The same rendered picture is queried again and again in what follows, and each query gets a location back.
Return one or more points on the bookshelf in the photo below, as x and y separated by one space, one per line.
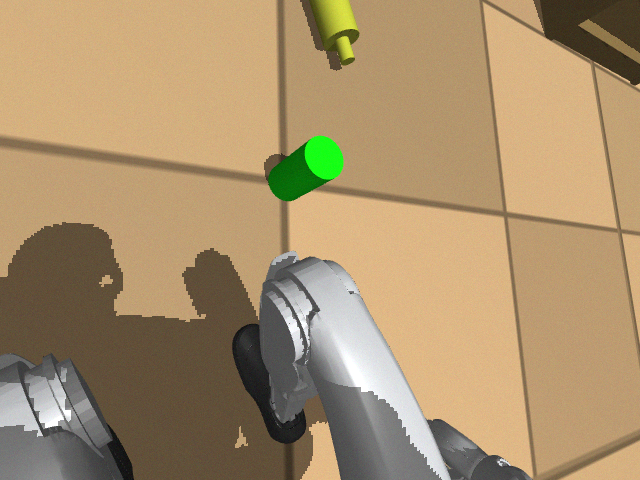
605 31

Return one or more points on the right robot hand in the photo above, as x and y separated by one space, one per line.
459 453

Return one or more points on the right robot arm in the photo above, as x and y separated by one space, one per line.
494 467

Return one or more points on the right robot foot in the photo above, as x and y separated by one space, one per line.
255 377

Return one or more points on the left robot foot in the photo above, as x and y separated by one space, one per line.
120 457

